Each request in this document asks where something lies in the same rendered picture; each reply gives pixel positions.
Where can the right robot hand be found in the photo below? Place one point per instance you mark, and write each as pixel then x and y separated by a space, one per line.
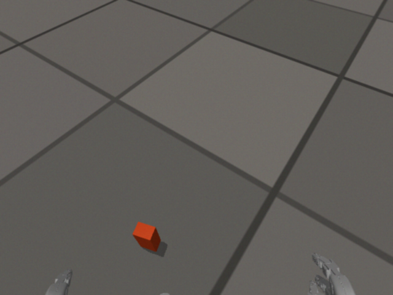
pixel 338 284

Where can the carton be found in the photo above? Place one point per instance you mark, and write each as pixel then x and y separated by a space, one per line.
pixel 147 236

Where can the left robot hand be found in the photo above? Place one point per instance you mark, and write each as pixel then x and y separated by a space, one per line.
pixel 61 285

